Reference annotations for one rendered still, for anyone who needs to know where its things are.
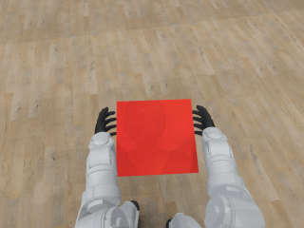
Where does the left robot hand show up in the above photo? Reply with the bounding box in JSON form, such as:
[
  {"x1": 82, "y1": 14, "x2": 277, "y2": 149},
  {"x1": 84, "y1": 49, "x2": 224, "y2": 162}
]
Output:
[{"x1": 94, "y1": 107, "x2": 117, "y2": 137}]

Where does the left robot upper arm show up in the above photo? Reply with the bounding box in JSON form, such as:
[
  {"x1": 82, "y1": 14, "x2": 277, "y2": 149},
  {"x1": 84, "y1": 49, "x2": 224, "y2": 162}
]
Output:
[{"x1": 74, "y1": 206, "x2": 129, "y2": 228}]

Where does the carton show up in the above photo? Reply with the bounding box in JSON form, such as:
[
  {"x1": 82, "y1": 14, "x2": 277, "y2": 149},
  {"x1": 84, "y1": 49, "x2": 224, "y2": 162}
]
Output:
[{"x1": 116, "y1": 99, "x2": 199, "y2": 177}]

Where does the robot left foot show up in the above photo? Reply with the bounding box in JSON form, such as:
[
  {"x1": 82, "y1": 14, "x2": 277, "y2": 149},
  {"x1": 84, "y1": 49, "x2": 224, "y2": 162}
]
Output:
[{"x1": 130, "y1": 200, "x2": 140, "y2": 211}]

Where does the right robot upper arm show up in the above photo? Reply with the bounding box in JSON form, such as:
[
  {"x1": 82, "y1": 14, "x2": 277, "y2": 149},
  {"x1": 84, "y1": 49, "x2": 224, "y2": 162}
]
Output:
[{"x1": 204, "y1": 193, "x2": 265, "y2": 228}]

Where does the robot left forearm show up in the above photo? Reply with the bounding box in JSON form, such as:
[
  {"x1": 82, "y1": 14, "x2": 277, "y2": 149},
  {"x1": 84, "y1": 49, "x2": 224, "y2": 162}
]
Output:
[{"x1": 74, "y1": 132, "x2": 122, "y2": 227}]

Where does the robot right forearm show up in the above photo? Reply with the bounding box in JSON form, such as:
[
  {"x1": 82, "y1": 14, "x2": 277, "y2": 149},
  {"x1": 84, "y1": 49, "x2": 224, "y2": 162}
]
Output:
[{"x1": 201, "y1": 126, "x2": 265, "y2": 226}]

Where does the right robot hand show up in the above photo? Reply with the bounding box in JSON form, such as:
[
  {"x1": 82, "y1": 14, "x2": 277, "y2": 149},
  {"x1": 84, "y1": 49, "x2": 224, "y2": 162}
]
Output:
[{"x1": 192, "y1": 105, "x2": 215, "y2": 136}]

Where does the robot right thigh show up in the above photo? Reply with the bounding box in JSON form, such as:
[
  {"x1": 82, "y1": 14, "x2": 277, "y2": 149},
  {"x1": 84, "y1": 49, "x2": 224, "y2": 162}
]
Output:
[{"x1": 169, "y1": 216, "x2": 202, "y2": 228}]

